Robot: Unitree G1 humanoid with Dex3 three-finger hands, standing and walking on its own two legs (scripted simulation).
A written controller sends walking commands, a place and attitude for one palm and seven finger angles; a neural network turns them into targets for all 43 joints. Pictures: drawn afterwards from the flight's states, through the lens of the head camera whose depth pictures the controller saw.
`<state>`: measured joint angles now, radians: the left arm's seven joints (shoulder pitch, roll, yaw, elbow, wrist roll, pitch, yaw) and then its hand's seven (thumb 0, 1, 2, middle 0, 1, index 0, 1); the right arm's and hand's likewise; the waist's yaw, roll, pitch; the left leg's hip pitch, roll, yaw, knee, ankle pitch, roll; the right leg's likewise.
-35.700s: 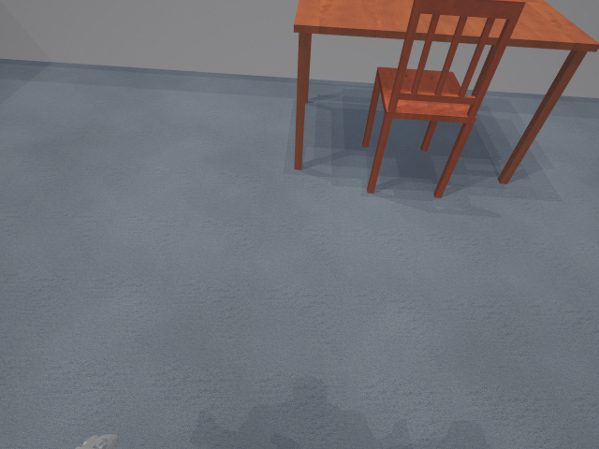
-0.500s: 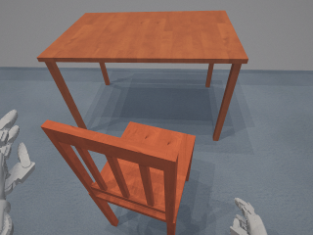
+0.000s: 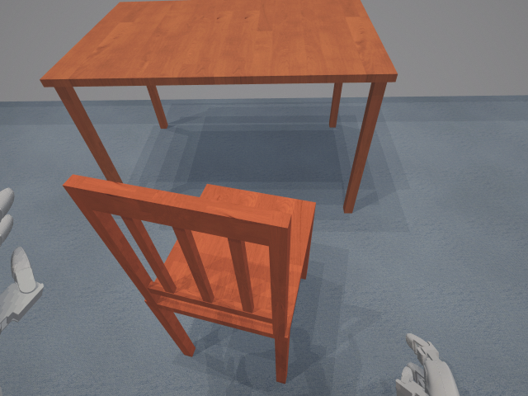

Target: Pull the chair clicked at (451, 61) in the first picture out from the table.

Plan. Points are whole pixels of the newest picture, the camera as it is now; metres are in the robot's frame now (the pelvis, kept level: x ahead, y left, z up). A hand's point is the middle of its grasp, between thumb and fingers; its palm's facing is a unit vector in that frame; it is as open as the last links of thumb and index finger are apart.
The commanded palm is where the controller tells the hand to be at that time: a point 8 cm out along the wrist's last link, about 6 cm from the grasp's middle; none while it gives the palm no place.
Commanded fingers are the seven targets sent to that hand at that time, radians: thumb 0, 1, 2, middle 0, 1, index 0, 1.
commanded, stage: step back with the hand held close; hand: left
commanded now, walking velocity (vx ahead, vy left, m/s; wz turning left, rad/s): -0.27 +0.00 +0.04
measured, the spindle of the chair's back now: (196, 266) +0.36 +0.17 -0.07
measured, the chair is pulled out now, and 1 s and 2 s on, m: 0.57 0.57 0.57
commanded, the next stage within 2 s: stop stepping back and stand still in 1.06 s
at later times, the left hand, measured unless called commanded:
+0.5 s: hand (9, 325) +0.15 +0.27 +0.16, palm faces +0.50 -0.73 -0.46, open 7.4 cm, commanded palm +0.08 +0.31 +0.18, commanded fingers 0.00 0.90 0.90 -0.20 -0.30 -0.20 -0.30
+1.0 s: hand (43, 355) +0.13 +0.22 +0.16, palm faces +0.32 -0.78 -0.54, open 7.4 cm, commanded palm +0.05 +0.27 +0.18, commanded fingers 0.00 0.90 0.90 -0.20 -0.30 -0.20 -0.30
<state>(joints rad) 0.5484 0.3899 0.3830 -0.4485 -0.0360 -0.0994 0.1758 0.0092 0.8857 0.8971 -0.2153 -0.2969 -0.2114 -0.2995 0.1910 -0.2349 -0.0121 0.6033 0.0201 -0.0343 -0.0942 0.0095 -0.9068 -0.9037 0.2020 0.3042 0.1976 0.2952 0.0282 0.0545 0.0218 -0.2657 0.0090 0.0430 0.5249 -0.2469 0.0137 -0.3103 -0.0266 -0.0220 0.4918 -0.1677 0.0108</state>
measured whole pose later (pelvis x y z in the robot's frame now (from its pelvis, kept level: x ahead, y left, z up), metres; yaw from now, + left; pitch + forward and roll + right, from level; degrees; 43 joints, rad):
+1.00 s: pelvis -0.09 -0.03 +0.00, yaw -1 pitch +2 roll +0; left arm 0.56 0.49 0.44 -0.55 -0.02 -0.22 0.14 0.01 0.88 0.90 -0.22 -0.30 -0.21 -0.30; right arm 0.09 -0.21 -0.02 0.60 0.01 -0.10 -0.08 0.01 -0.91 -0.90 0.20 0.30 0.20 0.30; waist -0.01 -0.06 0.07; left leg -0.30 0.00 0.06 0.47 -0.15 0.02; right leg -0.37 0.01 0.01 0.73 -0.35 0.00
